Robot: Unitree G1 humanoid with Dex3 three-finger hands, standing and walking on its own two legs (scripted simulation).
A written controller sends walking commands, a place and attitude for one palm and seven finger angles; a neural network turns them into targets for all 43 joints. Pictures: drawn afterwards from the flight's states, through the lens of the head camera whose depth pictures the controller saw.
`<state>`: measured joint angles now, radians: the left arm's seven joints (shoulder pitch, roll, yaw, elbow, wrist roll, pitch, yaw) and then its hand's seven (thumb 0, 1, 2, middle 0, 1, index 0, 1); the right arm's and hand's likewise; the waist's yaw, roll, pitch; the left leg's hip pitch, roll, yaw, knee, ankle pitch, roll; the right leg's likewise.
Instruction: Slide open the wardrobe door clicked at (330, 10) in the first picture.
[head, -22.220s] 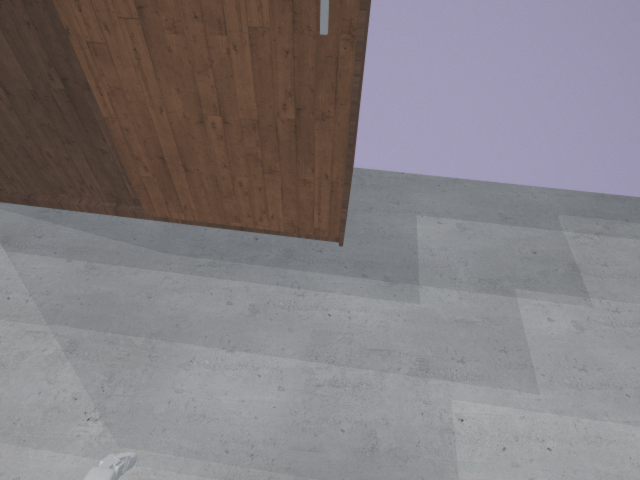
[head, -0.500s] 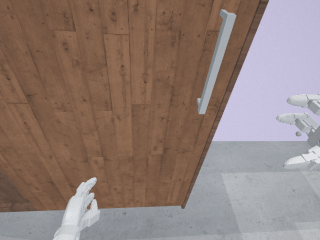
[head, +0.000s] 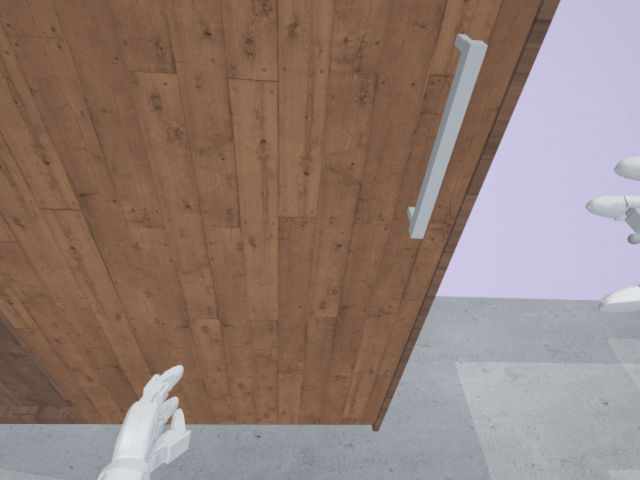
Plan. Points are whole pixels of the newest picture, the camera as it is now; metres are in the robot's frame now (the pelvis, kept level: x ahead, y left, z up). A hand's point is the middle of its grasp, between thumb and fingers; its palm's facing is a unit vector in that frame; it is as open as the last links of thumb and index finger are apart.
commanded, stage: raise the hand with hooked fingers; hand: right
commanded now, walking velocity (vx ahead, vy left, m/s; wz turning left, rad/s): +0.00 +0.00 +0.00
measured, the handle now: (436, 148) +0.47 -0.14 +0.23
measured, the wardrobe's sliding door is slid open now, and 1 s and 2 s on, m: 0.00 0.00 0.00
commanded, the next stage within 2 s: move the hooked fingers beside the handle in 0.14 s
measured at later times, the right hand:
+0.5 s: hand (612, 237) +0.30 -0.29 +0.24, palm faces +0.11 +0.99 -0.12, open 14.0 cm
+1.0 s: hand (561, 206) +0.33 -0.24 +0.25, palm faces +0.05 +1.00 -0.07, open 14.0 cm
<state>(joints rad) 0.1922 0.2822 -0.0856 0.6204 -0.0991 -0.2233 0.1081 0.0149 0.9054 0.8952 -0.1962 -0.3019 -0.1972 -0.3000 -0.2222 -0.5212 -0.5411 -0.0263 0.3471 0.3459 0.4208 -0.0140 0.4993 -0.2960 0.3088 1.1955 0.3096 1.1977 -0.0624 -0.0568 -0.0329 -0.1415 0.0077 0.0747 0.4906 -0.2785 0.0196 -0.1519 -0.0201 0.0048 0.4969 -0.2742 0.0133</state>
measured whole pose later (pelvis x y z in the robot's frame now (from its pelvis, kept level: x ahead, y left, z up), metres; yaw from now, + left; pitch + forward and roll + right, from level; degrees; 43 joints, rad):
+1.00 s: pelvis +0.01 +0.00 +0.00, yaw -1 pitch -3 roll +0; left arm 0.17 0.27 -0.08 0.65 -0.10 -0.18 0.12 0.01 0.91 0.89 -0.20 -0.30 -0.20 -0.30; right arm -0.40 -0.45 -0.40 0.10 0.28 0.37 0.34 -0.01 0.50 -0.30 0.30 1.20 0.31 1.20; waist -0.05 -0.06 -0.03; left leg -0.16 0.02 0.08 0.49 -0.29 0.02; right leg -0.17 -0.01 0.01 0.48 -0.27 0.01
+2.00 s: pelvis +0.01 +0.00 +0.00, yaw +1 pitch -1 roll +0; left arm 0.24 0.27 -0.06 0.67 -0.10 -0.11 0.10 0.01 0.91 0.89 -0.20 -0.30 -0.20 -0.30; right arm -0.70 -0.41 -0.30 0.51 0.20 0.29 0.22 -0.01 0.50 -0.30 0.30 1.20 0.30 1.20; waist 0.01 -0.05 -0.05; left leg -0.20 0.01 0.06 0.47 -0.27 0.02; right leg -0.19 -0.02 -0.01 0.45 -0.26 0.01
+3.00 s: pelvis +0.01 +0.00 +0.00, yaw +1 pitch -1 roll +0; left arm 0.20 0.26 -0.07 0.65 -0.09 -0.09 0.11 0.01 0.91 0.89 -0.20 -0.30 -0.20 -0.30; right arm -0.65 -0.38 -0.30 0.41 0.20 0.29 0.18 -0.01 0.50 -0.30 0.30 1.20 0.31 1.20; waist 0.00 -0.04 -0.03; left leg -0.17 0.01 0.06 0.46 -0.26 0.02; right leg -0.17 -0.02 0.00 0.45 -0.25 0.01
